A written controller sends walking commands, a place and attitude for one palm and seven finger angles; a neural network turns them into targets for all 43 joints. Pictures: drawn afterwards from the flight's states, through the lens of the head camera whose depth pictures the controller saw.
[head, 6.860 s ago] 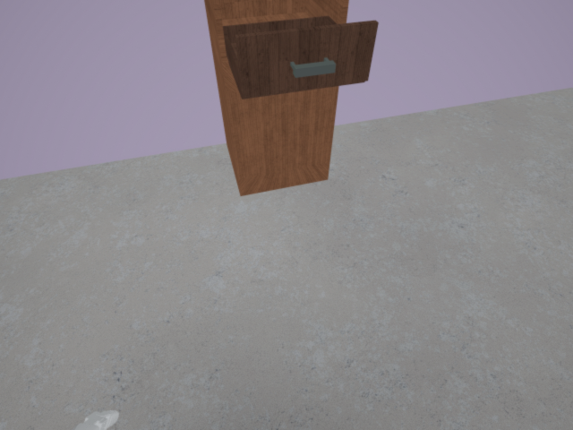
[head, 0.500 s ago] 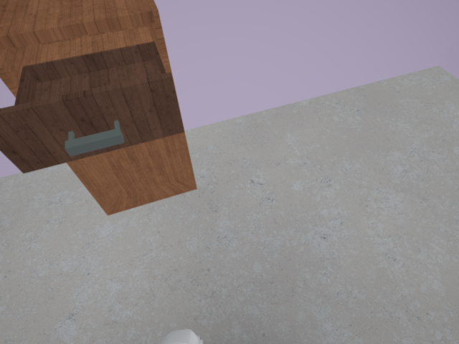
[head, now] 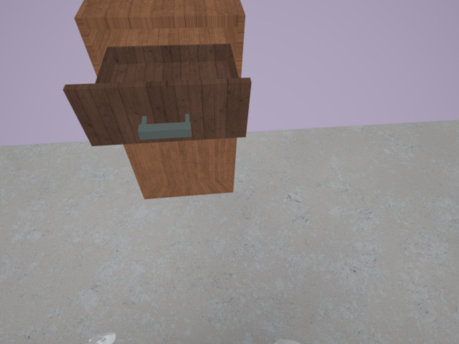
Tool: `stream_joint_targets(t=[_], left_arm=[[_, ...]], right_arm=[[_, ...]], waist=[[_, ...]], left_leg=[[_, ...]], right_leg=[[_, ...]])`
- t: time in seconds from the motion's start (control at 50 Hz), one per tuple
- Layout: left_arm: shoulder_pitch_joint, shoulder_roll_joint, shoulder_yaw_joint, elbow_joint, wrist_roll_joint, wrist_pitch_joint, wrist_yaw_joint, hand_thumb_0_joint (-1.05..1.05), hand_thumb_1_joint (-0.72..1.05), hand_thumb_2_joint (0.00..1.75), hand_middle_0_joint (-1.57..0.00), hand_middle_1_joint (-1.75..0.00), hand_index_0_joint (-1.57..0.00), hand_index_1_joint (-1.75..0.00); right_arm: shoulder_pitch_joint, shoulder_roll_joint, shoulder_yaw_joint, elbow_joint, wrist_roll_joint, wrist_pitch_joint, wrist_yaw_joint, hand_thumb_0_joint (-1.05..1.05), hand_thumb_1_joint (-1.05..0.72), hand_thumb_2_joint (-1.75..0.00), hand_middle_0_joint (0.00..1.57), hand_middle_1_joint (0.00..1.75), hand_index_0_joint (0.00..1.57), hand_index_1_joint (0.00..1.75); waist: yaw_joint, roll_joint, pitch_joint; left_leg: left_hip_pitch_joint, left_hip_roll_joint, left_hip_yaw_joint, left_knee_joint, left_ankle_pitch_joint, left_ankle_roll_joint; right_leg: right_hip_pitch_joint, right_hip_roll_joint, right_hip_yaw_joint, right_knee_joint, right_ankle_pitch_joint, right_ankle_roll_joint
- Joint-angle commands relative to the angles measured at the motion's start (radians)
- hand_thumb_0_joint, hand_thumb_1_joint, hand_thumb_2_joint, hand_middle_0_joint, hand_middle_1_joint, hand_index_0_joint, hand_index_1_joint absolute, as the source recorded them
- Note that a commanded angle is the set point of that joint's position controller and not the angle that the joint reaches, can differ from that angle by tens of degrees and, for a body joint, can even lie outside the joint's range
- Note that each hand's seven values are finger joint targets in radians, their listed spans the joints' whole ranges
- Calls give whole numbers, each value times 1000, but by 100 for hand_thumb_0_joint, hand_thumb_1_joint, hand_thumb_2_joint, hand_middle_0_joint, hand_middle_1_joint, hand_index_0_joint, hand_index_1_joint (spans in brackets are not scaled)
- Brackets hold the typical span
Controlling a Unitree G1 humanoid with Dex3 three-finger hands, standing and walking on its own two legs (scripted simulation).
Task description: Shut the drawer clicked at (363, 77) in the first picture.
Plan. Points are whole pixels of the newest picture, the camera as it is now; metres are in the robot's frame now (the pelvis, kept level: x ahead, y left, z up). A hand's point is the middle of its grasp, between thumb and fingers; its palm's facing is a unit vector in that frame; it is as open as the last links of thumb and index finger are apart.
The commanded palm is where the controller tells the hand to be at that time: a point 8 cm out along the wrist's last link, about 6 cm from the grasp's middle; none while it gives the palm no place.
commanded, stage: turn to face it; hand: left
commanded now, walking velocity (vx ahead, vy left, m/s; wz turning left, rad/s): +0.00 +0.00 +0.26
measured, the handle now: (165, 124) +0.59 +0.19 +0.01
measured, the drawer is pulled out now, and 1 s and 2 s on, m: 0.28 0.28 0.28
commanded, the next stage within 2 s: take the last steps up to it in 0.14 s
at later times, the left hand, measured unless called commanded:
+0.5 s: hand out of the picture -0.04 +0.15 -0.16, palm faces +0.21 -0.95 -0.23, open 7.3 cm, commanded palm none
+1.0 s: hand out of the picture +0.15 +0.18 -0.18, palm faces +0.08 -0.98 -0.16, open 7.4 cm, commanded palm none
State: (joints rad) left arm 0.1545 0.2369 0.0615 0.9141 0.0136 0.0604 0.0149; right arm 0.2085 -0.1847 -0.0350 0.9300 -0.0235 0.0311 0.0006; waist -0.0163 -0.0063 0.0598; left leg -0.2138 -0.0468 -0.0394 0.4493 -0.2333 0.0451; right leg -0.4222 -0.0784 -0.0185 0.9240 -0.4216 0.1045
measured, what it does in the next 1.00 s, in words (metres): walks ahead: right foot, then left foot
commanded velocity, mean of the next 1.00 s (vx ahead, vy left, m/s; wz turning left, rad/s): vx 0.23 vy -0.07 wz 0.02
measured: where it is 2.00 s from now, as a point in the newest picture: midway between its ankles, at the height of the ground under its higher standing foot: (246, 326)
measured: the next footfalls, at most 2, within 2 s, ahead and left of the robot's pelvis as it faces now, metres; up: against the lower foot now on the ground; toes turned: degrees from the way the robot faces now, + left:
right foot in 0.12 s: +0.04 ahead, -0.13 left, +0.00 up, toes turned -1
left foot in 0.62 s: +0.01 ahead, +0.11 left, +0.00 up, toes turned +13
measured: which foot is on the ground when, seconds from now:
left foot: down 0.00-0.12, up 0.14-0.60, down 0.62-1.00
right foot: up 0.00-0.10, down 0.12-0.62, up 0.64-1.00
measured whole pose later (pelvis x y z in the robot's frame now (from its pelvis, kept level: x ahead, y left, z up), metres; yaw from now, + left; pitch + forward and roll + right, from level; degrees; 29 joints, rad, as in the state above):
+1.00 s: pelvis +0.10 -0.01 +0.00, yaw +5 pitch -1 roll +0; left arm 0.18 0.20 0.06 1.05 0.02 0.02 -0.03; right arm 0.47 -0.10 -0.02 1.14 -0.03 -0.05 -0.03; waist -0.04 -0.03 0.05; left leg 0.08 0.05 0.14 0.28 -0.34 -0.02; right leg -0.61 -0.11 -0.08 0.89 -0.17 0.02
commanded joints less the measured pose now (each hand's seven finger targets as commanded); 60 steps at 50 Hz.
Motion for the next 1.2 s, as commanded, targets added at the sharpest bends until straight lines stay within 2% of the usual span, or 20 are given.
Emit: stream_joint_targets(t=[0.0, 0.06, 0.08, 0.1, 0.12, 0.24, 0.44, 0.54, 0.56, 0.58, 0.6, 0.62, 0.76, 0.98, 1.04, 1.06, 1.08, 1.1, 1.12, 1.18], left_arm=[[12, 54, 7, -76, -11, -35, 13, 0, 90, 90, -20, -30, -20, -30], [99, 67, 10, -48, -11, -55, 17, 0, 90, 90, -20, -30, -20, -30], [126, 111, 16, -40, -5, -68, 21, 0, 90, 90, -20, -30, -20, -30], [144, 194, 32, -31, 10, -76, 29, 0, 90, 90, -20, -30, -20, -30], [157, 224, 32, -44, 7, -73, 25, 0, 90, 90, -20, -30, -20, -30], [52, 90, 9, -50, 0, -81, 20, 0, 90, 90, -20, -30, -20, -30], [262, 90, 9, 88, 21, -101, 2, 0, 90, 90, -20, -30, -20, -30], [233, 77, 9, 138, 4, -96, -5, 0, 90, 90, -20, -30, -20, -30], [224, 46, 1, 139, -2, -94, -8, 0, 90, 90, -20, -30, -20, -30], [216, -11, -11, 125, -7, -92, -17, 0, 90, 90, -20, -30, -20, -30], [176, -17, -14, 94, 4, -93, -19, 0, 90, 90, -20, -30, -20, -30], [133, 7, -7, 73, 15, -87, -20, 0, 90, 90, -20, -30, -20, -30], [180, -24, 2, 146, 14, -69, -42, 0, 90, 90, -20, -30, -20, -30], [-89, -28, -5, 41, 0, -72, -50, 0, 90, 90, -20, -30, -20, -30], [68, 2, 7, 85, 1, -91, -43, 0, 90, 90, -20, -30, -20, -30], [215, 39, 19, 134, 5, -104, -39, 0, 90, 90, -20, -30, -20, -30], [350, 127, 42, 178, 14, -122, -28, 0, 90, 90, -20, -30, -20, -30], [415, 226, 62, 191, 4, -123, -16, 0, 90, 90, -20, -30, -20, -30], [381, 224, 58, 173, -13, -113, -7, 0, 90, 90, -20, -30, -20, -30], [149, 88, 19, 124, -7, -117, 1, 0, 90, 90, -20, -30, -20, -30]], right_arm=[[30, -207, -59, -45, -2, -15, -19, 0, -90, -90, 20, 30, 20, 30], [8, -187, -56, -38, 8, -16, -16, 0, -90, -90, 20, 30, 20, 30], [25, -146, -52, -34, 18, -20, -11, 0, -90, -90, 20, 30, 20, 30], [34, -79, -39, -51, 24, -21, -7, 0, -90, -90, 20, 30, 20, 30], [24, -115, -53, -65, 18, -7, -13, 0, -90, -90, 20, 30, 20, 30], [76, -98, -57, 32, 3, 21, 5, 0, -90, -90, 20, 30, 20, 30], [-55, -56, -38, 22, -5, -21, 19, 0, -90, -90, 20, 30, 20, 30], [95, -32, -20, 89, 1, -57, 3, 0, -90, -90, 20, 30, 20, 30], [162, -67, -24, 117, 4, -70, -6, 0, -90, -90, 20, 30, 20, 30], [249, -150, -44, 141, -3, -78, -15, 0, -90, -90, 20, 30, 20, 30], [305, -219, -59, 142, -6, -71, -23, 0, -90, -90, 20, 30, 20, 30], [305, -234, -61, 135, -5, -65, -27, 0, -90, -90, 20, 30, 20, 30], [214, -82, -15, 130, 5, -107, -40, 0, -90, -90, 20, 30, 20, 30], [309, -99, -26, 186, -13, -105, -44, 0, -90, -90, 20, 30, 20, 30], [284, -129, -35, 193, -8, -99, -40, 0, -90, -90, 20, 30, 20, 30], [273, -126, -37, 191, -1, -98, -36, 0, -90, -90, 20, 30, 20, 30], [305, -91, -34, 188, 12, -98, -22, 0, -90, -90, 20, 30, 20, 30], [352, -21, -18, 159, 24, -96, -21, 0, -90, -90, 20, 30, 20, 30], [274, -45, -21, 129, 30, -83, -25, 0, -90, -90, 20, 30, 20, 30], [187, -15, -29, 127, 10, -75, -17, 0, -90, -90, 20, 30, 20, 30]], waist=[[-5, 167, -94], [43, 119, -125], [48, 13, -152], [50, -253, -144], [57, -228, -126], [0, -150, -23], [81, -154, 43], [3, -118, -22], [-26, -4, -48], [-65, 237, -53], [-84, 308, -12], [-85, 189, 42], [13, 121, 114], [-33, 163, 126], [43, 136, 12], [108, 94, -82], [157, -76, -217], [137, -302, -339], [139, -178, -294], [49, -59, -52]], left_leg=[[72, 267, -260, -59, 529, 136], [-19, 206, -238, 25, 414, 72], [-115, 149, -188, 108, 238, 14], [-296, 5, -28, 286, -165, -60], [-277, 7, -33, 467, -386, -70], [-287, 66, -12, 725, -127, -92], [-222, 111, 104, 311, -199, -66], [109, 72, 168, -19, -62, -49], [252, 116, 113, -100, -63, -45], [342, 318, -178, -200, -217, 14], [339, 474, -358, -293, -260, 87], [279, 528, -378, -305, -264, 127], [144, 325, -3, -292, 221, 73], [203, 363, 70, -222, 411, 83], [188, 335, 117, -18, 662, 56], [136, 294, 140, 162, 623, 23], [-78, 223, 176, 441, 341, -15], [-273, 69, 155, 780, -336, -52], [-295, 94, 30, 902, -352, -21], [-324, 191, 21, 902, -157, -24]], right_leg=[[72, 40, -10, -182, -2, -26], [280, 40, -17, -489, 234, -37], [415, -53, 72, -582, 339, -58], [499, -293, 311, -608, 520, -153], [368, -422, 343, -614, 667, -258], [247, -195, 73, -651, 412, -210], [267, -214, 166, -792, -67, -261], [143, -133, 80, -664, -58, -219], [54, -92, 31, -549, -38, -183], [-114, 6, -61, -305, -41, -133], [-244, 38, -100, -112, -124, -113], [-279, 2, -38, -13, -113, -122], [-248, -28, -20, 180, 205, -84], [-183, -26, -80, -199, 224, -117], [106, 55, -138, -325, 223, -150], [317, 67, -131, -399, 283, -159], [599, -92, 49, -424, 302, -209], [719, -359, 446, -535, 460, -304], [608, -376, 466, -611, 470, -335], [263, -280, 244, -652, 315, -298]])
